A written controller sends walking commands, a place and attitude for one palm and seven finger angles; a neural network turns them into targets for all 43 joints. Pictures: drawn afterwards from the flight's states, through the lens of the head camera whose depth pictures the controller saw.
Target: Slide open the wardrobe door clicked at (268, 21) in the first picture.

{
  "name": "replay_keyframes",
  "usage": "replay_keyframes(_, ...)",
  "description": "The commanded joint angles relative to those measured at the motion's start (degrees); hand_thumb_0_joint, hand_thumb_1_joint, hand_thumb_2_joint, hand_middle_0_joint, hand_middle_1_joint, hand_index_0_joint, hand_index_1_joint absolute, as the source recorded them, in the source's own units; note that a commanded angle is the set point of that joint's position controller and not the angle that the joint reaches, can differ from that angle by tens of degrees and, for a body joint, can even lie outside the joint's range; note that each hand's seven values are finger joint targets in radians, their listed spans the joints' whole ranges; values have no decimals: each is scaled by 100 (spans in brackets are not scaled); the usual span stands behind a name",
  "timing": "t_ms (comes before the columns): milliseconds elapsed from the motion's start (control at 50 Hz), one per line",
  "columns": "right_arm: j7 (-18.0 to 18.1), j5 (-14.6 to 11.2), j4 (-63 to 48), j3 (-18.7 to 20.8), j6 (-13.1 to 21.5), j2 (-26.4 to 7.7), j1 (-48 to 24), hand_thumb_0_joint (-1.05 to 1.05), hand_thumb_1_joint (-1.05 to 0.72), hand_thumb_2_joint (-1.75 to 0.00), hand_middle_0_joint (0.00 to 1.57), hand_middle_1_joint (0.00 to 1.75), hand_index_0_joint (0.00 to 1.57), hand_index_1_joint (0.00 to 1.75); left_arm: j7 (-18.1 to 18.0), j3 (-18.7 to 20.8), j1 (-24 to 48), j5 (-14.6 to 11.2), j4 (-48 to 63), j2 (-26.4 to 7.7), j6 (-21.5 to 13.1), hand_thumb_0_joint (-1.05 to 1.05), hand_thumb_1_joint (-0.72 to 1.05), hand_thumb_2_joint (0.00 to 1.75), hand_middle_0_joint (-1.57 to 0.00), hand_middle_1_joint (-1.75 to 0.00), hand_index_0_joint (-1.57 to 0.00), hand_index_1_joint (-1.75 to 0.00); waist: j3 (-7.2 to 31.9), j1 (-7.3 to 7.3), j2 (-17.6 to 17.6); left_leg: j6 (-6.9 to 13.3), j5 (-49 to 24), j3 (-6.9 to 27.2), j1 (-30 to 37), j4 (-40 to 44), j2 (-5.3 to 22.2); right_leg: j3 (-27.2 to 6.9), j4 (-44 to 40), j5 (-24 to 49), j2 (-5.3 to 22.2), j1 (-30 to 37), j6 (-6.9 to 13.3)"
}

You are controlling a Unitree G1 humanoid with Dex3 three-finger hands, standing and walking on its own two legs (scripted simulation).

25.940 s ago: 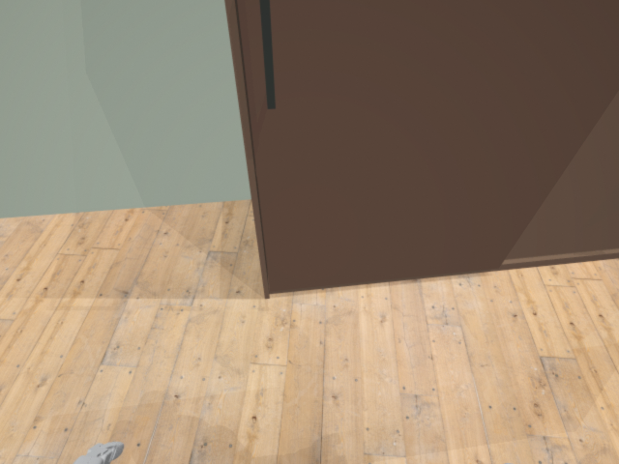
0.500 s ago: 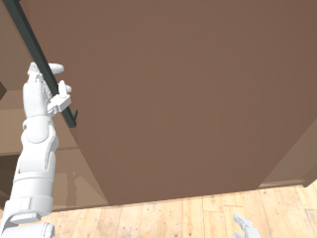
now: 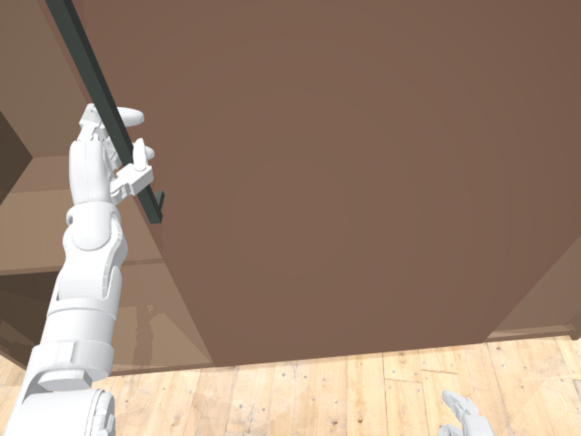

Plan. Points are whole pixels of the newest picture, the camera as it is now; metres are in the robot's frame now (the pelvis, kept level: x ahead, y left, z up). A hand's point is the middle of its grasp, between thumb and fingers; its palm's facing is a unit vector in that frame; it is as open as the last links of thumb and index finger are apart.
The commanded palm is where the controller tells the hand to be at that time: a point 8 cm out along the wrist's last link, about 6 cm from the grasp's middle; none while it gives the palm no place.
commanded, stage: stop walking and hold the door there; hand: left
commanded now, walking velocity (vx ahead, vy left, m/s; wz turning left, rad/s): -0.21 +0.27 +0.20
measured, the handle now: (121, 123) +0.43 +0.24 +0.23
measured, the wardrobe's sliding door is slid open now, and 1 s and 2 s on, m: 0.53 0.53 0.53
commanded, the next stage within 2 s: loosen the grip on the handle in 1.22 s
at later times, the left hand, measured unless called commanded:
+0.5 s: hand (137, 171) +0.38 +0.22 +0.20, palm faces +0.11 -0.99 -0.12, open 6.0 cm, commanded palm +0.36 +0.25 +0.16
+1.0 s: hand (139, 169) +0.38 +0.21 +0.20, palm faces +0.18 -0.97 -0.12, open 5.9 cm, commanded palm +0.36 +0.25 +0.16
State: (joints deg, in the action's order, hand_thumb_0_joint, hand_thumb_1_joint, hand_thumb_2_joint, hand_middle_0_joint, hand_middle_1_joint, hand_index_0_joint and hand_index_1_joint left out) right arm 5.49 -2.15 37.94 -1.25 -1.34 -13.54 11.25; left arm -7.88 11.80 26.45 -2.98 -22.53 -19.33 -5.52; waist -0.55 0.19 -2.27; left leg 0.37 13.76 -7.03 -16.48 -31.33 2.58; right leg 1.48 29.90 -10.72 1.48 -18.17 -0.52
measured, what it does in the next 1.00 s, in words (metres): steps on the spot: right foot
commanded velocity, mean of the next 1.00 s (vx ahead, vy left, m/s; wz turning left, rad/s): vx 0.05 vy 0.01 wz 0.02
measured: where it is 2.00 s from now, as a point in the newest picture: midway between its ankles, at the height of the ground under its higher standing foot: outside the picture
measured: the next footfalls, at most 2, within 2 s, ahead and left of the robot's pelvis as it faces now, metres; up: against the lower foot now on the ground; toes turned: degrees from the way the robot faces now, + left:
right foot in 0.62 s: -0.11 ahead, -0.06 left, +0.00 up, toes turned -1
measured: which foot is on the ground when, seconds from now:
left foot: down 0.00-1.00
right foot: down 0.00-0.18, up 0.20-0.60, down 0.62-1.00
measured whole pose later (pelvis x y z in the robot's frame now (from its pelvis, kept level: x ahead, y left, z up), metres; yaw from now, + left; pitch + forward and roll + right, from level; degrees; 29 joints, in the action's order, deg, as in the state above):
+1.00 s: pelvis -0.07 +0.05 -0.01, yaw -1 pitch -2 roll +1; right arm 5.5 -2.7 42.9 1.1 -0.8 -18.1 16.4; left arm -4.1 9.8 47.1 -4.4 -49.9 -18.9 -6.5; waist -0.5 1.5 -0.8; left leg 1.8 12.1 -9.7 -19.2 -33.3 2.5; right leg 2.9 35.2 -25.5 1.8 -7.0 -0.3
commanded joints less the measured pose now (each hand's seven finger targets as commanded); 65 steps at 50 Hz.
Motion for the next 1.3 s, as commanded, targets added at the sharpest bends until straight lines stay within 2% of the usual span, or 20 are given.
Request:
replay_keyframes(0, 38, 22, -786, 356, 125, -726, -484, 0, -90, -90, 20, 30, 20, 30, 44, 443, 1927, 153, 936, -1518, -275, 0, 90, 90, -45, -140, -45, -140, 1577, -149, 1310, -205, 768, 601, -147, -985, -34, -1480, -840, 2431, 1997, 924, 671)
replay_keyframes(60, 15, -2, -797, 312, 164, -668, -537, 0, -90, -90, 20, 30, 20, 30, 94, 358, 2368, 179, 1019, -1435, -167, 0, 90, 90, -45, -140, -45, -140, 1722, -183, 1597, -233, 1392, 959, -538, -1228, 29, -1350, -436, 3538, 2440, 1364, 912)
replay_keyframes(120, 46, 27, -690, 208, 72, -590, -653, 0, -90, -90, 20, 30, 20, 30, 129, 161, 2851, 209, 1087, -1263, -139, 0, 90, 90, -45, -140, -45, -140, 2017, 16, 1362, -368, 55, 552, 470, 318, 13, -492, 348, 3302, 1980, 969, 426)
replay_keyframes(140, 94, 24, -658, 230, 22, -648, -766, 0, -90, -90, 20, 30, 20, 30, 142, -2, 2950, 153, 1090, -1165, -144, 0, 90, 90, -45, -140, -45, -140, 1913, 57, 730, -333, -1176, 400, 931, 835, 201, -78, 793, 2718, 1580, 597, 155)
replay_keyframes(160, 105, 20, -795, 296, 29, -880, -860, 0, -90, -90, 20, 30, 20, 30, 162, -41, 3115, 96, 1269, -1067, -202, 0, 90, 90, -45, -140, -45, -140, 1874, -73, -719, 39, -2963, 1321, 1113, 950, 1046, 230, 1499, 1087, 863, -33, -174)
replay_keyframes(180, 47, -19, -952, 270, 36, -754, -810, 0, -90, -90, 20, 30, 20, 30, 242, -417, 3311, 59, 1493, -622, -314, 0, 90, 90, -45, -140, -45, -140, 1942, -57, -1735, 526, -4343, 1743, 1136, 912, 1695, 233, 2495, -1808, 325, -512, -256)
replay_keyframes(220, -83, -1, -913, 102, 186, -461, -703, 0, -90, -90, 20, 30, 20, 30, 384, -1033, 3840, 116, 1315, 218, -425, 0, 90, 90, -45, -140, -45, -140, 1925, 75, -950, 708, -2600, 1820, 987, 1117, 1717, -16, 3591, -2245, 118, -811, -95)
replay_keyframes(240, -51, -55, -802, 92, 266, -480, -612, 0, -90, -90, 20, 30, 20, 30, 396, -1266, 4127, -26, 1344, 483, -445, 0, 90, 90, -45, -140, -45, -140, 2159, 115, -228, 730, -3153, 1898, 1653, 828, 1825, -99, 3451, -2028, 102, -1046, -114)
replay_keyframes(280, -45, -9, -482, 306, 401, -813, -281, 0, -90, -90, 20, 30, 20, 30, 375, -1194, 4045, -9, 714, 367, -286, 0, 90, 90, -45, -140, -45, -140, 1985, 165, 331, 683, -3428, 1919, 2086, 841, 1753, -167, 3225, -1586, 98, -1257, -210)
replay_keyframes(420, -89, 135, -315, 126, 495, -681, -216, 0, -90, -90, 20, 30, 20, 30, 391, -933, 4514, 13, 29, -16, -132, 0, 90, 90, -45, -140, -45, -140, 1911, 103, -784, 455, -1317, 1784, 2018, 1456, 1677, -30, 1560, -1522, -16, -525, -56)
replay_keyframes(520, -107, 159, -338, 156, 524, -766, -91, 0, -90, -90, 20, 30, 20, 30, 400, -650, 4612, -30, -315, -306, -221, 0, 90, 90, -45, -140, -45, -140, 2168, 23, -536, 193, -1408, 1276, 1775, 1163, 1344, 237, -503, -1056, -161, 785, 145)
replay_keyframes(600, -86, 137, -403, 197, 499, -695, -101, 0, -90, -90, 20, 30, 20, 30, 463, -488, 4751, -53, -724, -544, -262, 0, 90, 90, -45, -140, -45, -140, 1855, 149, 456, -179, -595, 378, 882, 397, 696, -586, -850, -374, 928, 1019, 606)
replay_keyframes(700, -24, -15, -350, 309, 437, -859, -1, 0, -90, -90, 20, 30, 20, 30, 426, 86, 4495, -11, -1401, -1164, -267, 0, 90, 90, -45, -140, -45, -140, 1792, 70, 940, -10, -1232, 305, 692, 16, 571, -419, -362, 1224, 882, 1175, 255)
replay_keyframes(780, 1, -31, -299, 315, 345, -896, 54, 0, -90, -90, 20, 30, 20, 30, 465, 69, 4418, 32, -1821, -1168, -317, 0, 90, 90, -45, -140, -45, -140, 1412, 70, 556, -44, -1149, 293, 361, -209, 481, -568, -312, 1631, 1101, 1159, 250)
replay_keyframes(880, 10, -43, -298, 344, 300, -935, 103, 0, -90, -90, 20, 30, 20, 30, 518, -188, 4438, 21, -1781, -844, -380, 0, 90, 90, -45, -140, -45, -140, 1331, 63, 743, -26, -1815, 329, 479, -196, 496, -447, -54, 2855, 1080, 1232, 121)
replay_keyframes(960, 20, -3, -276, 365, 322, -992, 102, 0, -90, -90, 20, 30, 20, 30, 565, -479, 4386, -69, -1457, -427, -466, 0, 90, 90, -45, -140, -45, -140, 1675, 118, -49, 340, -2926, 784, 1405, 38, 939, -51, 607, 1897, 462, 564, -90)
replay_keyframes(1040, 4, 1, -326, 346, 360, -1019, 78, 0, -90, -90, 20, 30, 20, 30, 540, -464, 4175, -84, -1344, -442, -524, 0, 90, 90, -45, -140, -45, -140, 1511, 26, -221, 440, -2122, 1133, 1105, 302, 1227, -48, 87, -183, 239, 463, -5)
replay_keyframes(1080, 3, 14, -386, 337, 370, -965, 95, 0, -90, -90, 20, 30, 20, 30, 510, -418, 4282, -46, -1266, -546, -516, 0, 90, 90, -45, -140, -45, -140, 1523, 47, 130, 206, -1503, 780, 893, 244, 999, -250, -245, 114, 500, 618, 137)
replay_keyframes(1180, 50, -15, -379, 304, 386, -965, 125, 0, -90, -90, 20, 30, 20, 30, 461, -5, 4284, 34, -1241, -1188, -496, 0, 90, 90, -45, -140, -45, -140, 2081, 36, 723, 124, -2772, 357, 1122, -210, 719, -324, 28, 2997, 757, 1205, -32)
replay_keyframes(1280, 25, -8, -390, 263, 378, -899, 72, 0, -90, -90, 20, 30, 20, 30, 550, -278, 4428, -3, -1190, -811, -521, 0, 90, 90, -45, -140, -45, -140, 2106, 101, 290, 294, -3202, 518, 1661, -110, 867, -117, 161, 2167, 476, 747, -108)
